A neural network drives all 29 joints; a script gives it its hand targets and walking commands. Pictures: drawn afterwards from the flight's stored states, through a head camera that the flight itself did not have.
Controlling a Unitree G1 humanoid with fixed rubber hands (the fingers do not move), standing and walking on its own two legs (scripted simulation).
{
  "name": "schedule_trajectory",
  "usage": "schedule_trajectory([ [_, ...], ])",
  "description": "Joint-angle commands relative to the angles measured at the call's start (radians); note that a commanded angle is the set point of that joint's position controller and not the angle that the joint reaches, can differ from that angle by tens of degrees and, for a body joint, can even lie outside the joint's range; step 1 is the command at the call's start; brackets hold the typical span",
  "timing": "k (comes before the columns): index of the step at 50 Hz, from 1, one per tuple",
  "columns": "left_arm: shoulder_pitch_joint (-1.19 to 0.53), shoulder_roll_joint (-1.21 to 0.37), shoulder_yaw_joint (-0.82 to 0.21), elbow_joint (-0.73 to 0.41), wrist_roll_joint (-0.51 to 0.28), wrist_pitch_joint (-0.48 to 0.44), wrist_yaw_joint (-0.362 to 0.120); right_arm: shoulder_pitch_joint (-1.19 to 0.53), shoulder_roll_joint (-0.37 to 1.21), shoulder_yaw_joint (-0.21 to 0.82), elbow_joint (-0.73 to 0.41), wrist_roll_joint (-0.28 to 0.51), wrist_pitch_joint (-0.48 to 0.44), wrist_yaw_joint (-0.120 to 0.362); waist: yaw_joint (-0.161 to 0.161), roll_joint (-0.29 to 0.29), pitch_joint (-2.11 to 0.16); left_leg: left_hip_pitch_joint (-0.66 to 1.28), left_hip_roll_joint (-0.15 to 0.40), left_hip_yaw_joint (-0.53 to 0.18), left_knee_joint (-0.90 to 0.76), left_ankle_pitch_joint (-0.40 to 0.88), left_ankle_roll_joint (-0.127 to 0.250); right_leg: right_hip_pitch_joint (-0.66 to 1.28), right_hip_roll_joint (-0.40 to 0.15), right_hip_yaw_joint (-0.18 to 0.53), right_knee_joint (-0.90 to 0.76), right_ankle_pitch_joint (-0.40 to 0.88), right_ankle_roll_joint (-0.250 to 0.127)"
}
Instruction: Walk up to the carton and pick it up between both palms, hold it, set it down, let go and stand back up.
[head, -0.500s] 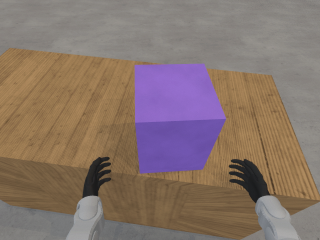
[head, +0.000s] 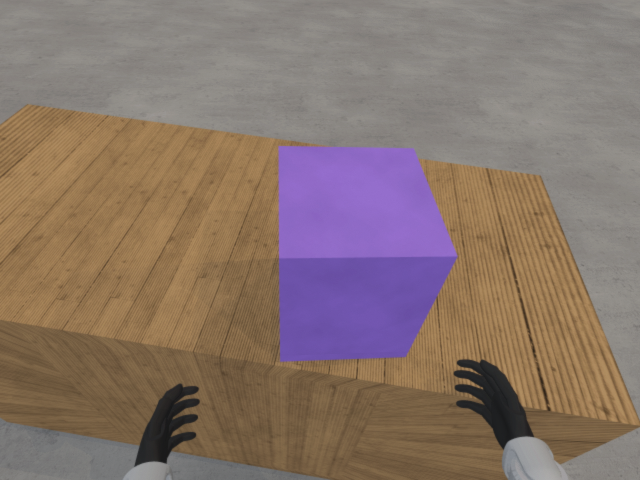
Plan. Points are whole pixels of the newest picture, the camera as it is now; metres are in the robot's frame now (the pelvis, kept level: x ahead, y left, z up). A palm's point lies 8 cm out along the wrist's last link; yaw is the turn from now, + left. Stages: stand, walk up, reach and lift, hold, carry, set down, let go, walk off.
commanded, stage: let go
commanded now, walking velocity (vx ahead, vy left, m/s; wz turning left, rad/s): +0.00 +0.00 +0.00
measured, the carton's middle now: (345, 257) +0.43 -0.03 +0.02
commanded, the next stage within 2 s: stand in 0.38 s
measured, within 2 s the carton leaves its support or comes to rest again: neither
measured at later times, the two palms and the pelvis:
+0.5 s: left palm out of the picture +0.14 +0.22 -0.09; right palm (503, 423) +0.21 -0.23 -0.03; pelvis -0.01 +0.00 +0.00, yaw +0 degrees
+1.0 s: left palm out of the picture +0.05 +0.27 -0.14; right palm out of the picture +0.00 -0.22 -0.13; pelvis -0.01 +0.03 -0.01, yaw -3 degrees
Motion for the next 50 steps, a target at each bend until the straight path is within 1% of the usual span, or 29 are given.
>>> schedule_trajectory([
  [1, -0.124, 0.056, -0.009, -0.174, 0.0, -0.03, -0.008, -0.044, -0.129, -0.029, -0.047, -0.02, 0.024, 0.001, -0.005, 0.036, -0.099, -0.009, -0.038, 0.025, -0.051, 0.255, -0.04, 0.056, -0.006, -0.005, -0.04, 0.216, -0.015],
  [11, -0.153, 0.126, 0.0, -0.115, 0.004, 0.011, -0.043, -0.029, -0.074, -0.026, 0.014, -0.08, 0.077, -0.022, -0.018, 0.049, -0.05, 0.005, -0.042, 0.032, -0.073, 0.161, -0.026, 0.038, -0.036, 0.005, -0.07, 0.095, -0.011],
  [19, -0.156, 0.163, 0.02, -0.044, 0.01, 0.064, -0.081, -0.011, -0.026, -0.018, 0.05, -0.141, 0.132, -0.048, -0.03, 0.052, 0.005, -0.014, -0.045, 0.049, -0.099, 0.085, -0.014, 0.043, -0.053, 0.011, -0.085, 0.012, -0.006],
  [20, 0.098, 0.329, 0.122, 0.139, 0.072, -0.009, -0.125, 0.076, -0.121, -0.077, -0.031, -0.274, 0.226, -0.078, -0.007, -0.037, -0.044, -0.056, 0.088, -0.049, 0.052, 0.349, 0.02, -0.102, -0.096, 0.093, 0.007, 0.318, 0.009],
  [21, 0.137, 0.338, 0.117, 0.185, 0.065, -0.031, -0.14, 0.11, -0.153, -0.109, -0.054, -0.271, 0.263, -0.091, -0.024, -0.008, -0.088, -0.057, 0.089, -0.015, 0.094, 0.232, 0.026, -0.098, -0.091, 0.084, 0.017, 0.285, 0.012],
  [22, 0.104, 0.331, 0.112, 0.194, 0.06, -0.04, -0.146, 0.104, -0.146, -0.113, -0.065, -0.262, 0.272, -0.093, -0.028, 0.015, -0.065, -0.105, 0.079, -0.017, 0.09, 0.159, 0.031, -0.11, -0.083, 0.094, 0.029, 0.259, 0.008],
  [23, 0.06, 0.327, 0.108, 0.185, 0.058, -0.05, -0.155, 0.122, -0.131, -0.114, -0.08, -0.248, 0.278, -0.098, -0.033, 0.012, -0.107, -0.111, 0.077, -0.024, 0.102, 0.17, 0.037, -0.086, -0.092, 0.099, 0.059, 0.329, -0.003],
  [24, 0.032, 0.311, 0.103, 0.191, 0.054, -0.059, -0.164, 0.143, -0.122, -0.109, -0.1, -0.237, 0.282, -0.1, -0.045, 0.018, -0.164, -0.114, 0.069, -0.011, 0.132, 0.191, 0.037, -0.072, -0.092, 0.097, 0.091, 0.389, -0.006],
  [25, 0.015, 0.288, 0.096, 0.202, 0.051, -0.062, -0.172, 0.152, -0.121, -0.107, -0.116, -0.229, 0.283, -0.099, -0.056, 0.04, -0.183, -0.124, 0.058, 0.001, 0.14, 0.143, 0.034, -0.085, -0.086, 0.099, 0.097, 0.371, -0.006],
  [26, 0.006, 0.274, 0.097, 0.211, 0.048, -0.061, -0.177, 0.156, -0.119, -0.106, -0.133, -0.228, 0.283, -0.099, -0.056, 0.053, -0.178, -0.133, 0.061, 0.0, 0.144, 0.127, 0.037, -0.111, -0.083, 0.101, 0.103, 0.346, -0.006],
  [28, 0.005, 0.257, 0.098, 0.236, 0.038, -0.055, -0.182, 0.155, -0.118, -0.107, -0.165, -0.225, 0.282, -0.098, -0.048, 0.093, -0.181, -0.122, 0.075, -0.005, 0.159, 0.145, 0.047, -0.169, -0.072, 0.105, 0.117, 0.296, -0.001],
  [29, 0.002, 0.257, 0.1, 0.249, 0.034, -0.052, -0.184, 0.161, -0.112, -0.105, -0.177, -0.225, 0.283, -0.098, -0.052, 0.112, -0.165, -0.127, 0.081, -0.006, 0.158, 0.151, 0.053, -0.2, -0.067, 0.105, 0.118, 0.265, 0.002],
  [32, -0.003, 0.271, 0.111, 0.283, 0.037, -0.044, -0.189, 0.191, -0.093, -0.098, -0.209, -0.222, 0.284, -0.1, -0.056, 0.138, -0.124, -0.165, 0.1, -0.028, 0.14, 0.17, 0.079, -0.243, -0.057, 0.097, 0.133, 0.177, 0.01],
  [34, 0.009, 0.268, 0.111, 0.305, 0.039, -0.038, -0.191, 0.199, -0.088, -0.094, -0.226, -0.223, 0.286, -0.102, -0.05, 0.147, -0.096, -0.193, 0.116, -0.052, 0.109, 0.12, 0.097, -0.273, -0.048, 0.093, 0.135, 0.098, 0.011],
  [35, 0.013, 0.267, 0.11, 0.313, 0.04, -0.037, -0.192, 0.201, -0.088, -0.094, -0.232, -0.224, 0.286, -0.102, -0.047, 0.15, -0.082, -0.207, 0.121, -0.061, 0.093, 0.096, 0.1, -0.279, -0.046, 0.094, 0.136, 0.08, 0.017],
  [37, 0.03, 0.267, 0.105, 0.332, 0.038, -0.039, -0.194, 0.207, -0.092, -0.094, -0.231, -0.226, 0.283, -0.101, -0.041, 0.142, -0.082, -0.228, 0.12, -0.074, 0.071, 0.05, 0.101, -0.264, -0.05, 0.102, 0.131, 0.067, 0.023],
  [41, 0.036, 0.274, 0.1, 0.361, 0.037, -0.048, -0.195, 0.25, -0.1, -0.094, -0.205, -0.227, 0.266, -0.099, -0.039, 0.079, -0.108, -0.256, 0.097, -0.078, 0.051, -0.03, 0.093, -0.214, -0.067, 0.122, 0.117, 0.073, 0.015],
  [46, 0.045, 0.26, 0.096, 0.399, 0.035, -0.05, -0.182, 0.319, -0.103, -0.093, -0.145, -0.224, 0.252, -0.102, -0.035, 0.003, -0.129, -0.258, 0.087, -0.08, 0.043, -0.007, 0.094, -0.177, -0.071, 0.12, 0.123, 0.076, 0.009],
  [48, 0.055, 0.251, 0.095, 0.417, 0.034, -0.048, -0.174, 0.351, -0.1, -0.091, -0.114, -0.223, 0.249, -0.105, -0.035, -0.019, -0.129, -0.263, 0.086, -0.081, 0.039, 0.006, 0.096, -0.163, -0.071, 0.12, 0.128, 0.08, 0.011],
  [50, 0.065, 0.242, 0.093, 0.435, 0.031, -0.045, -0.165, 0.381, -0.096, -0.089, -0.081, -0.222, 0.249, -0.11, -0.034, -0.024, -0.118, -0.269, 0.084, -0.079, 0.033, 0.013, 0.097, -0.157, -0.072, 0.121, 0.13, 0.077, 0.012],
])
